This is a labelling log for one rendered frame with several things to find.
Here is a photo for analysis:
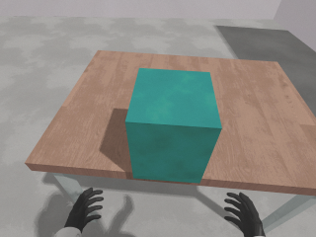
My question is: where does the robot left hand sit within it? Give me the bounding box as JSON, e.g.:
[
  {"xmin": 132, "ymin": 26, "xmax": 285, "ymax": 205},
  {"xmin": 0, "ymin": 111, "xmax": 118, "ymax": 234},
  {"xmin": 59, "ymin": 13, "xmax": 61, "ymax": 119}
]
[{"xmin": 64, "ymin": 188, "xmax": 104, "ymax": 234}]

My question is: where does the robot right hand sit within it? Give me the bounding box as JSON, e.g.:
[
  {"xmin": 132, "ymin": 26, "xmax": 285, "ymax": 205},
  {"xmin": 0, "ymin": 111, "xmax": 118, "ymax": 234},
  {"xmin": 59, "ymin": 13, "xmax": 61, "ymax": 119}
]
[{"xmin": 224, "ymin": 192, "xmax": 266, "ymax": 237}]

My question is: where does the carton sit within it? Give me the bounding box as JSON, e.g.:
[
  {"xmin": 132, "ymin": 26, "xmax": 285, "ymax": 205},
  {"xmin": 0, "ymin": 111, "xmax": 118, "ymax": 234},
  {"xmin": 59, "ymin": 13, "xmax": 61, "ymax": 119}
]
[{"xmin": 125, "ymin": 68, "xmax": 222, "ymax": 184}]

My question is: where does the left robot forearm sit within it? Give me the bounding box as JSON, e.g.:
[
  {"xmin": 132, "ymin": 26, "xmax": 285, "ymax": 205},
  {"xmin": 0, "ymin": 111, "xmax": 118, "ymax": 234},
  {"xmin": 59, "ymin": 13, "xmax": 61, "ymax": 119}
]
[{"xmin": 54, "ymin": 226, "xmax": 82, "ymax": 237}]

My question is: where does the table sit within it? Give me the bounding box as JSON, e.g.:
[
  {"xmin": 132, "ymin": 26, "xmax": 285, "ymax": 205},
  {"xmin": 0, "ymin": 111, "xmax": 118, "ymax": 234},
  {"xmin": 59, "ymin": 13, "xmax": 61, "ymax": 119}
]
[{"xmin": 25, "ymin": 50, "xmax": 316, "ymax": 234}]

